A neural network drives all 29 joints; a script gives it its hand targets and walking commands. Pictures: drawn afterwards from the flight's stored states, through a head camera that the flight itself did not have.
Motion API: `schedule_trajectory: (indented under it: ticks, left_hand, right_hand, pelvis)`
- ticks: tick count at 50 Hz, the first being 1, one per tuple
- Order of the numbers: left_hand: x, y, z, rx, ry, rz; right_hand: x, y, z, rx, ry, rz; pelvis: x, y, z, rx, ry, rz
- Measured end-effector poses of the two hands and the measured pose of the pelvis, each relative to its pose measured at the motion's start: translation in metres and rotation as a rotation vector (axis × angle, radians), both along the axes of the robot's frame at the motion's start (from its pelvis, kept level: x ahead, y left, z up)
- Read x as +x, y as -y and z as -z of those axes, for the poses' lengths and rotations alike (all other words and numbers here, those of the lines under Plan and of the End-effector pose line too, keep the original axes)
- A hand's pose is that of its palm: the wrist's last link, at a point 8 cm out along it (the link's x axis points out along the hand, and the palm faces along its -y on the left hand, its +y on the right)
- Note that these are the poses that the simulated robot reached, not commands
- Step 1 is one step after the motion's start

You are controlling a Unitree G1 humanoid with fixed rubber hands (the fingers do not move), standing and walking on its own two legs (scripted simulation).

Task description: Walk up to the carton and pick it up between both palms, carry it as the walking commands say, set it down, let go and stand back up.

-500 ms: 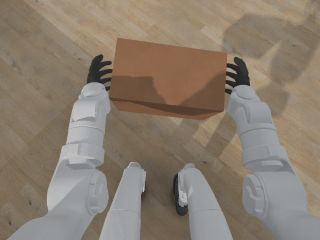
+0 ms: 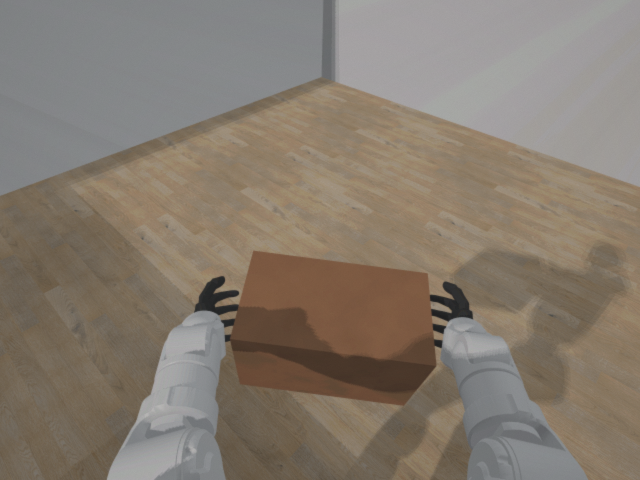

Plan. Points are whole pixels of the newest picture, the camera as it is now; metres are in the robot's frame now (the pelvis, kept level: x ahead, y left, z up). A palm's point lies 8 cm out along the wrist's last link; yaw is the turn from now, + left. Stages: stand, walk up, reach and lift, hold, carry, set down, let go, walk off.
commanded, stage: reach and lift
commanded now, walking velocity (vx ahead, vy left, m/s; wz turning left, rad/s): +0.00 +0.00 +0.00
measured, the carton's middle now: (330, 330) +0.37 +0.02 -0.04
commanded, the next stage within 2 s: hold in 1.80 s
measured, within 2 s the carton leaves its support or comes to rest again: neither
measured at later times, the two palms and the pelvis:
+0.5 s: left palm (198, 308) +0.31 +0.19 +0.07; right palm (467, 317) +0.33 -0.16 +0.07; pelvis +0.03 +0.00 +0.02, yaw -1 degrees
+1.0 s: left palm (209, 303) +0.32 +0.18 +0.08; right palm (480, 326) +0.31 -0.17 +0.07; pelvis +0.02 +0.01 +0.03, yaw -1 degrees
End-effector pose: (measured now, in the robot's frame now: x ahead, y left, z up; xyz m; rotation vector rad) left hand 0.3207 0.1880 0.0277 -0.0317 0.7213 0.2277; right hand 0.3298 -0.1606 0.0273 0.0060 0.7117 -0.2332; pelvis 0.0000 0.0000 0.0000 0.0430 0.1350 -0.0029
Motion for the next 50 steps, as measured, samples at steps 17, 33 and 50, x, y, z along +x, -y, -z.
schedule_trajectory:
  ticks: [17,33,50]
  left_hand:
    - [0.005,0.006,-0.056,0.019,0.064,0.019]
    - [0.005,0.009,-0.046,-0.008,0.017,0.056]
    - [0.0,0.011,-0.052,0.022,0.042,0.063]
  right_hand:
    - [0.0,0.007,-0.043,0.005,0.053,-0.008]
    - [-0.018,0.01,-0.037,-0.002,-0.006,0.044]
    - [-0.021,0.011,-0.045,-0.008,0.022,0.041]
  pelvis:
    - [0.029,0.006,-0.023,0.0,0.127,0.01]
    - [0.025,-0.006,-0.027,-0.014,0.171,0.01]
    - [0.02,-0.009,-0.028,-0.015,0.174,0.009]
